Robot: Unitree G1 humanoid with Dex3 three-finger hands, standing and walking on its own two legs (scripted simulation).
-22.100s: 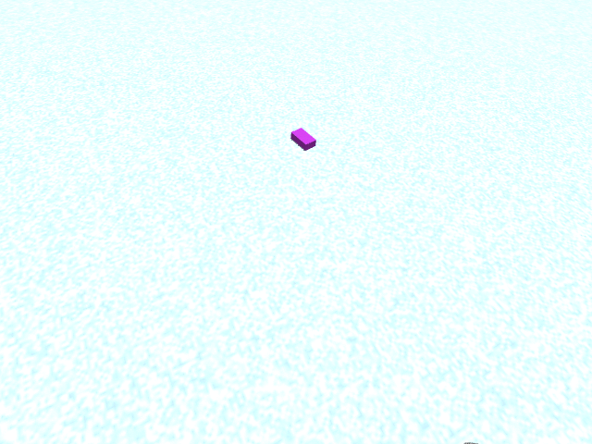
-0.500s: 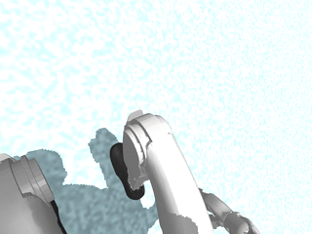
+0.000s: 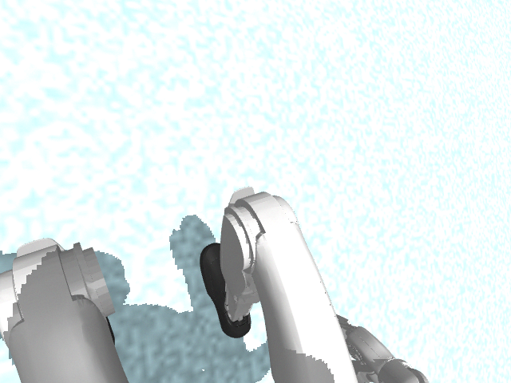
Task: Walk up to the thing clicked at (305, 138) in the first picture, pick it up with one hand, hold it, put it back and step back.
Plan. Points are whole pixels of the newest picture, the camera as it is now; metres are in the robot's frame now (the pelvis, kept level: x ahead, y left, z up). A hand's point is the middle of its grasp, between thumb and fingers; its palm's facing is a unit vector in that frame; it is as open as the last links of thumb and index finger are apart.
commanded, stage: settle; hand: left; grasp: from above
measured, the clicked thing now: out of the picture +0.46 +0.34 -0.26
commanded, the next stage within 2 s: lift in 0.46 s
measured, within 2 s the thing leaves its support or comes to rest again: neither
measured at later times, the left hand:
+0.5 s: hand out of the picture +0.44 +0.33 -0.15, palm faces -0.45 -0.06 -0.89, open 9.9 cm
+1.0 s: hand out of the picture +0.40 +0.34 -0.06, palm faces -0.47 -0.09 -0.88, open 9.9 cm
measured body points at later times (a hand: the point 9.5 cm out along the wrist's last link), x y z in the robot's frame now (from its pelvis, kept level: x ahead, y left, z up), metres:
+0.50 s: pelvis -0.01 -0.01 +0.02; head +0.23 +0.09 +0.39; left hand +0.46 +0.33 -0.09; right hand +0.08 -0.27 -0.07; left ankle +0.06 +0.13 -0.28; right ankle +0.11 -0.13 -0.28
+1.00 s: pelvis -0.01 +0.00 +0.07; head +0.20 +0.08 +0.46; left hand +0.42 +0.34 -0.01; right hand +0.09 -0.28 -0.04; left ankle +0.06 +0.13 -0.28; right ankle +0.11 -0.13 -0.28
